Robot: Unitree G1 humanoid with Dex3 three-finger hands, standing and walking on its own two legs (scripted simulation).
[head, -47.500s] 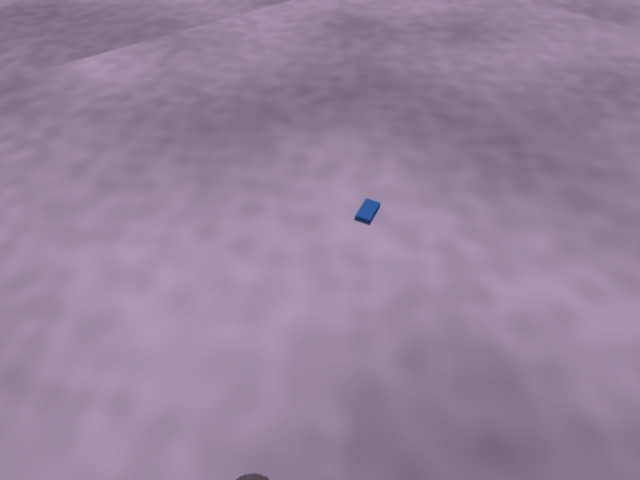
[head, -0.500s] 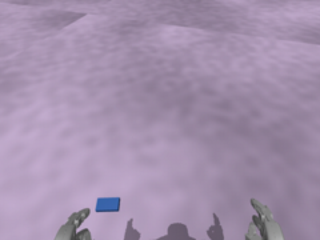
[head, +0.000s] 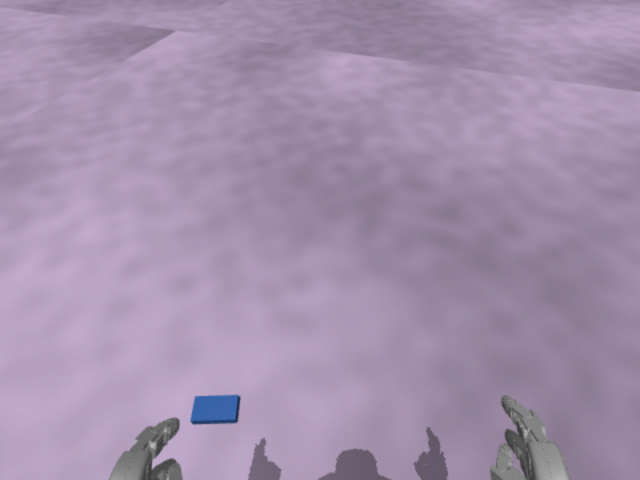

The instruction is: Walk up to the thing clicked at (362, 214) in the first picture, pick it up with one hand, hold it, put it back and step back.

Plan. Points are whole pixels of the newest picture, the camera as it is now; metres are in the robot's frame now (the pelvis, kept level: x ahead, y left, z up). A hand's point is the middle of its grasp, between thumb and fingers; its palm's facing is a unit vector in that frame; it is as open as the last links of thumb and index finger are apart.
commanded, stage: stand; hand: left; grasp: from above
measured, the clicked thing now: (215, 409) +0.49 +0.33 -0.70
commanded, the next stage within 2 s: none
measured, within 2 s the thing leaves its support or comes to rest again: neither
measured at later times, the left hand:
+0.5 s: hand out of the picture +0.08 +0.24 -0.10, palm faces +0.04 -0.94 -0.34, open 7.4 cm
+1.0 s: hand out of the picture +0.02 +0.25 -0.10, palm faces +0.04 -0.93 -0.36, open 7.4 cm
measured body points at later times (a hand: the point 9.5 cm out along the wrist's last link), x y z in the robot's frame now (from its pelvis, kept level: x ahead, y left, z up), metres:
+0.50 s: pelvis +0.00 +0.00 +0.04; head +0.00 +0.00 +0.49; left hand +0.08 +0.29 -0.08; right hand +0.08 -0.28 -0.09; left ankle +0.00 +0.12 -0.68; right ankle +0.01 -0.13 -0.68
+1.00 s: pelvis -0.01 +0.00 +0.06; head -0.02 -0.01 +0.51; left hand +0.02 +0.29 -0.07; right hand +0.06 -0.28 -0.08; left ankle +0.00 +0.12 -0.68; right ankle +0.01 -0.13 -0.68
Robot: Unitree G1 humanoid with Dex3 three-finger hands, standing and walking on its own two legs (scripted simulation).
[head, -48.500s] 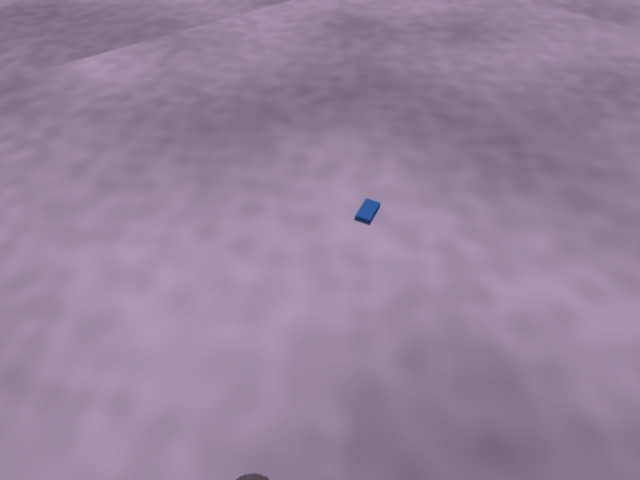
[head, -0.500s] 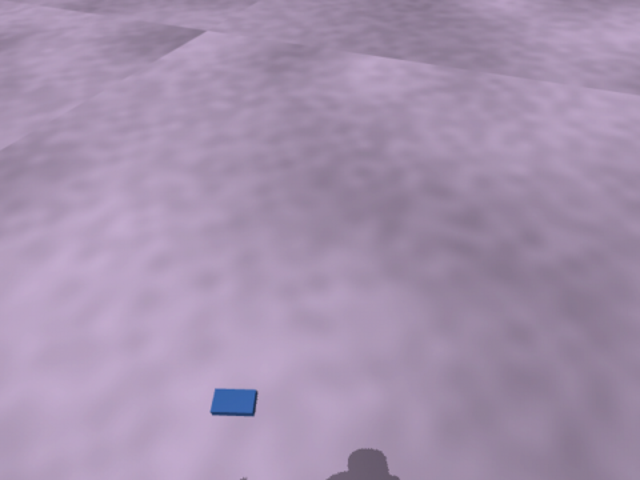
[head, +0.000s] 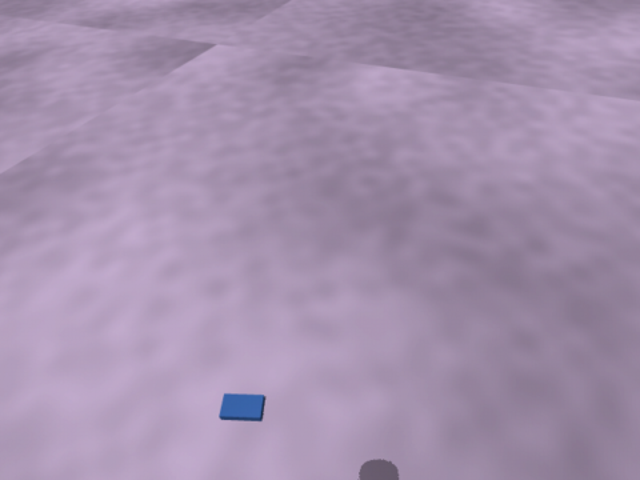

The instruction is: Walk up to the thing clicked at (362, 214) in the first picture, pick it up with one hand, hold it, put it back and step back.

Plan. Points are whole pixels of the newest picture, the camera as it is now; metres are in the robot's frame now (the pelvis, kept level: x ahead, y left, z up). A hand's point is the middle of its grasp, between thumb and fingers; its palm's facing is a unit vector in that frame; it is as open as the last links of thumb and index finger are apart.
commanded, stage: stand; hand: left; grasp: from above
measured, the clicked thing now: (242, 407) +0.51 +0.32 -0.76
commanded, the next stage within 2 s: none
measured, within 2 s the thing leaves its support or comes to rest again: neither
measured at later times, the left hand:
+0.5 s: hand out of the picture +0.08 +0.23 -0.15, palm faces +0.02 -0.94 -0.34, open 7.4 cm
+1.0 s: hand out of the picture +0.10 +0.23 -0.15, palm faces +0.01 -0.94 -0.35, open 7.4 cm
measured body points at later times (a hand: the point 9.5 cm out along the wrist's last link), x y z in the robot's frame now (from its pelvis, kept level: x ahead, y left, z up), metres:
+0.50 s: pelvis +0.01 -0.01 +0.00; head +0.01 -0.03 +0.45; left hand +0.08 +0.27 -0.13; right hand +0.07 -0.30 -0.14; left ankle +0.02 +0.12 -0.74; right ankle +0.03 -0.14 -0.74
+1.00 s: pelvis +0.02 -0.02 +0.00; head +0.03 -0.03 +0.45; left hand +0.10 +0.28 -0.13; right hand +0.09 -0.31 -0.14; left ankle +0.02 +0.12 -0.74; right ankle +0.03 -0.14 -0.74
